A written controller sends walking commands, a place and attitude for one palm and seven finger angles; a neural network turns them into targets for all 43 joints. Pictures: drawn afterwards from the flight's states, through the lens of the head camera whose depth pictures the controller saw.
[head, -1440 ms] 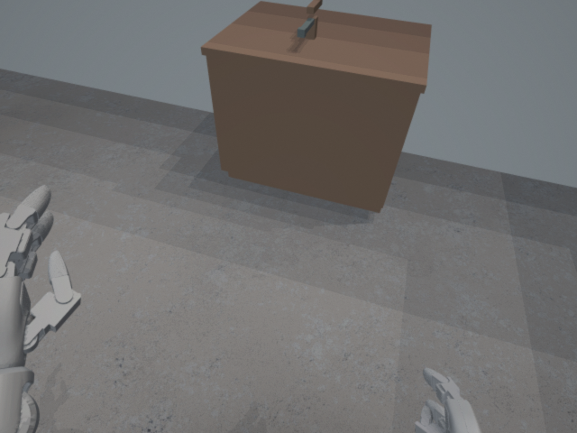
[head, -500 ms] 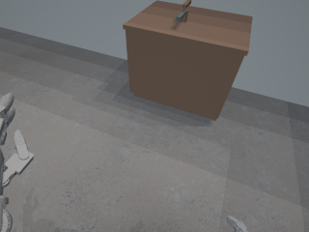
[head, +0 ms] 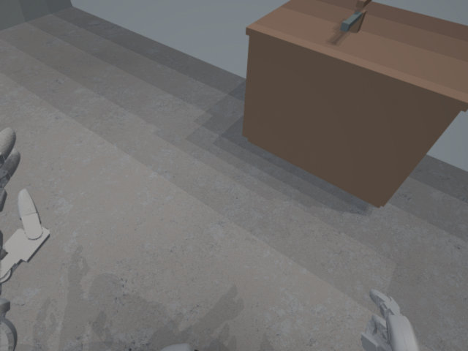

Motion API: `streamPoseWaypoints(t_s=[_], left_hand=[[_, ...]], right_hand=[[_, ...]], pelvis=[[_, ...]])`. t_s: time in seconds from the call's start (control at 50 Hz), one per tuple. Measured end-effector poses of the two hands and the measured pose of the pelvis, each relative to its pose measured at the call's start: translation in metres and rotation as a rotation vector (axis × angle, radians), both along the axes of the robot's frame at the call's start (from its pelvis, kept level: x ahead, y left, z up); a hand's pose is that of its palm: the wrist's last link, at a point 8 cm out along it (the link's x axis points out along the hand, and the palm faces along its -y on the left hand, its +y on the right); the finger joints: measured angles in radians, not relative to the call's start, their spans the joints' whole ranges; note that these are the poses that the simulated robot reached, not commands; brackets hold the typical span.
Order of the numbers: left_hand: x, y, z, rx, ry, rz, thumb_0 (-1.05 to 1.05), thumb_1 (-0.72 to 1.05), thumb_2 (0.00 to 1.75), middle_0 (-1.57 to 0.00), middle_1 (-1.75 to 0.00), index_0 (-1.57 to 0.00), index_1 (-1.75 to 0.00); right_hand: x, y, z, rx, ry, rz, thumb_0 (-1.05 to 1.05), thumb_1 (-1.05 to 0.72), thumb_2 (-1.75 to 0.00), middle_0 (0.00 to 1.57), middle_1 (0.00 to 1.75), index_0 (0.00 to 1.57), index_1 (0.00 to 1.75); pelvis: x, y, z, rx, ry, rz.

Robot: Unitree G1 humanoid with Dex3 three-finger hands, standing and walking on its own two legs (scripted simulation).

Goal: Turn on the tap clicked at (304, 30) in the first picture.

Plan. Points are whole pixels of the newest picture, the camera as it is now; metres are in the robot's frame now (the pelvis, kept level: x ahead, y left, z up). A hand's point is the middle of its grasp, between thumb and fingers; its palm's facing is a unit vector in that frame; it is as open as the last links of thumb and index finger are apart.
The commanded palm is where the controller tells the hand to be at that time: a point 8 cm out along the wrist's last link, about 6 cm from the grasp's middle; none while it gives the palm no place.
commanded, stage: walk to a spot facing it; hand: left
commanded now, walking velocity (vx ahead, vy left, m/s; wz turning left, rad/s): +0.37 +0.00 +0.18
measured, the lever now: (345, 26) +1.20 -0.30 +0.03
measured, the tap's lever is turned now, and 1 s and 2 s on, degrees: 0 0 0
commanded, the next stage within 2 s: turn to face it in 1.40 s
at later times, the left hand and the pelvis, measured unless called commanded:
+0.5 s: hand (108, 159) +0.32 +0.22 +0.18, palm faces +0.54 -0.74 -0.41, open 7.4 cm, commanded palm +0.25 +0.25 +0.19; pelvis +0.14 -0.05 +0.01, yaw +10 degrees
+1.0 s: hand (111, 101) +0.42 +0.25 +0.20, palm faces +0.63 -0.63 -0.46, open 7.4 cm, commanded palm +0.37 +0.27 +0.19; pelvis +0.29 -0.05 +0.01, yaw +16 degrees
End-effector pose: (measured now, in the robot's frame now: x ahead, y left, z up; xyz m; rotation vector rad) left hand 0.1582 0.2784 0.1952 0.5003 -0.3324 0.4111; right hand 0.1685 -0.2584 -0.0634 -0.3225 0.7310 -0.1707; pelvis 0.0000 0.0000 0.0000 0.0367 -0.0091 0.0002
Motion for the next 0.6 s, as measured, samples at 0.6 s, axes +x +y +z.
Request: streamPoseWaypoints(t_s=[0.6], left_hand=[[0.137,-0.018,0.003,-0.005,0.016,0.131,0.01,0.89,0.90,-0.22,-0.30,-0.21,-0.30]], right_hand=[[0.189,-0.024,0.000,-0.016,0.096,0.115,0.01,-0.91,-0.89,0.20,0.30,0.20,0.30]], pelvis=[[0.176,-0.042,0.010,-0.024,-0.004,0.187]])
